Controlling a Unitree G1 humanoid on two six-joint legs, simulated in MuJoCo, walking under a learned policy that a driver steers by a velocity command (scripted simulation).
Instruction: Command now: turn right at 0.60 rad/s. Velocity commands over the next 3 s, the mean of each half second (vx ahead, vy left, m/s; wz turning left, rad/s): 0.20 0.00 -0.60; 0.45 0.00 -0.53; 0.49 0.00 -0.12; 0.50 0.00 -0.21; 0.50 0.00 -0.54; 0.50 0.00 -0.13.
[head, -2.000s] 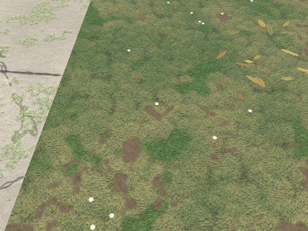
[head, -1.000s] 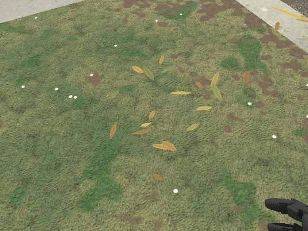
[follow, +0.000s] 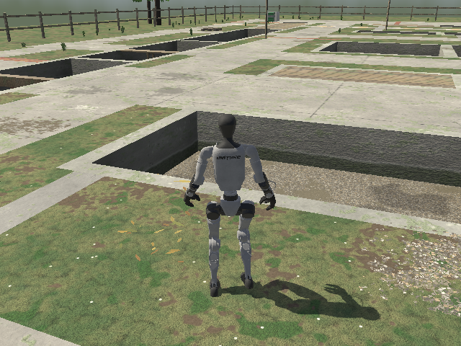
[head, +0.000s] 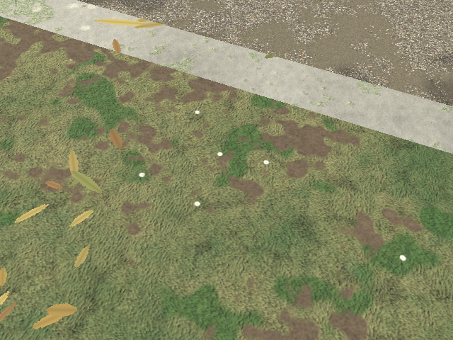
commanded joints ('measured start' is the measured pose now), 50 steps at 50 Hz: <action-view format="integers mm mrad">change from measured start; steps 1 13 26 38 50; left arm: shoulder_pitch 45 16 198 208 63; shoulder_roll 100 48 103 84 -12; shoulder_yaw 42 13 6 5 -37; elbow -42 -73 12 66 8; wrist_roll -4 -11 4 -2 5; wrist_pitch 6 -12 -106 -83 -94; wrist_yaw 3 -49 -1 4 -21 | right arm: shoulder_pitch -92 -13 -169 15 71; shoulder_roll -129 -224 -102 -201 -139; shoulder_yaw -27 -65 -22 -61 -31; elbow -100 -69 -112 -104 -7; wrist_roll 15 59 19 28 30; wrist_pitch -9 -5 -99 -126 -118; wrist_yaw -23 1 41 40 26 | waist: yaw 28 -7 40 -89 4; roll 173 220 -52 -98 112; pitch -37 -57 23 -146 17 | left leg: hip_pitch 117 92 -445 216 141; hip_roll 252 307 27 15 258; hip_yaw -186 -42 -27 -52 -184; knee -194 -238 276 -33 -389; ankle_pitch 324 -145 201 203 175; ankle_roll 181 153 -63 61 235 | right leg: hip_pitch -117 231 477 380 -142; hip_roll -64 -117 -265 -194 -220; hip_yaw -20 -224 152 183 -26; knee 200 -482 -864 -428 -59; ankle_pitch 54 132 364 716 211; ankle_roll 49 -47 -249 -132 -29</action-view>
